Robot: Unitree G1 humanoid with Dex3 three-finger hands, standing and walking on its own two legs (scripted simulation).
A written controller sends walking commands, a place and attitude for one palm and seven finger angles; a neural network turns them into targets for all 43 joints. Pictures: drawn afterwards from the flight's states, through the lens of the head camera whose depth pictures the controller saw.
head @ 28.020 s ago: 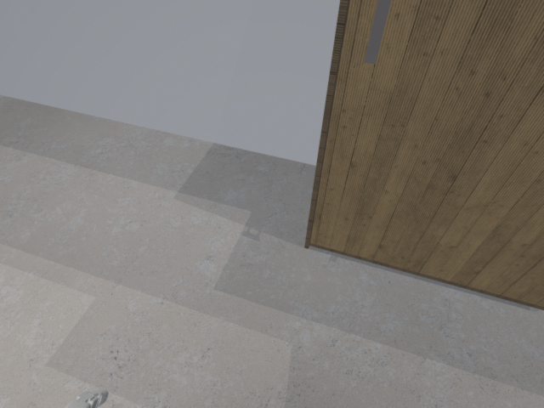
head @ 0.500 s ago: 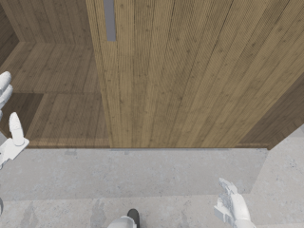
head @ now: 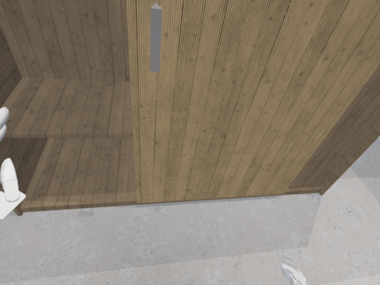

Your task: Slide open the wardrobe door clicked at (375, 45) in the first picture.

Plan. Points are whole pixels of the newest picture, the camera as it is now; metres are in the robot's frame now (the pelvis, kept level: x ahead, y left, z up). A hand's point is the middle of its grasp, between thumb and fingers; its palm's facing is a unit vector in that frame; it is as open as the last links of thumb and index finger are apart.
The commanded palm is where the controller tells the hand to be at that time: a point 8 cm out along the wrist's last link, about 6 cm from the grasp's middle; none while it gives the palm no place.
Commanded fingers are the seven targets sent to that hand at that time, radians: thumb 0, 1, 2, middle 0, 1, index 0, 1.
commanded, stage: stop stepping back and stand still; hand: left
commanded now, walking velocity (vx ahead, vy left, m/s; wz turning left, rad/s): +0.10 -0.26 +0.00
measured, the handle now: (155, 38) +0.68 +0.18 +0.22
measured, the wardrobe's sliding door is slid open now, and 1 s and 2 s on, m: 0.59 0.59 0.59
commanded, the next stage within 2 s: let the arm hang, fingers relaxed in 0.98 s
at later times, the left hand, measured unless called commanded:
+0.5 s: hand (1, 181) +0.20 +0.31 +0.17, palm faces +0.41 -0.79 -0.46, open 7.4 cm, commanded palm +0.14 +0.33 +0.19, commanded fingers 0.00 0.90 0.90 -0.20 -0.30 -0.20 -0.30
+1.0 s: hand (52, 175) +0.23 +0.25 +0.17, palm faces +0.41 -0.79 -0.46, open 7.4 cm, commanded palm +0.16 +0.29 +0.19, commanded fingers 0.00 0.90 0.90 -0.20 -0.30 -0.20 -0.30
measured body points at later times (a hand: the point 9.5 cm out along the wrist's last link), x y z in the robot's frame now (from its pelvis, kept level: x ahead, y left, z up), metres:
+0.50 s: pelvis +0.00 +0.03 +0.02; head +0.00 +0.06 +0.47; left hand +0.17 +0.35 +0.20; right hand +0.17 -0.19 -0.05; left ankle +0.03 +0.10 -0.73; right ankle -0.04 -0.06 -0.71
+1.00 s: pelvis +0.02 -0.01 +0.00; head +0.02 +0.00 +0.45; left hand +0.20 +0.29 +0.19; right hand +0.17 -0.25 -0.08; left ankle +0.03 +0.10 -0.73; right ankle -0.06 -0.06 -0.73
